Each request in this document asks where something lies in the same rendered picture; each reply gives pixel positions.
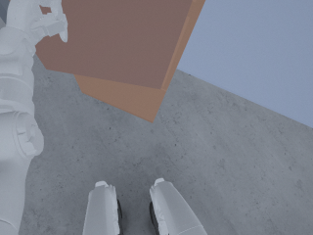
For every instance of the cupboard door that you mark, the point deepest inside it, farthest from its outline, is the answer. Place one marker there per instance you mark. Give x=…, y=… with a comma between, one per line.
x=127, y=41

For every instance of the left robot forearm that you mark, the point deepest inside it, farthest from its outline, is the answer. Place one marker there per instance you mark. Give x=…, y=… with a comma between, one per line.
x=16, y=77

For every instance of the robot left hand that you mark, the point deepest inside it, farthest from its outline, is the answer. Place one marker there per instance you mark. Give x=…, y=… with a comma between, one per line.
x=27, y=16

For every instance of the right robot thigh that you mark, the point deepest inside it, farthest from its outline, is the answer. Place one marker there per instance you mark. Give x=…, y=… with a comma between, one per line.
x=178, y=216

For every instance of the left robot upper arm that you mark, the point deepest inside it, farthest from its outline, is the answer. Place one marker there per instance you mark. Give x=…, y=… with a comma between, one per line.
x=20, y=141

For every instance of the handle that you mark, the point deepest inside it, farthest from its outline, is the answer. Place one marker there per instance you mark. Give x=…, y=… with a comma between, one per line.
x=4, y=4

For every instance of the right robot shin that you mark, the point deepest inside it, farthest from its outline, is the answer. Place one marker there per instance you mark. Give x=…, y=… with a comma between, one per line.
x=162, y=227

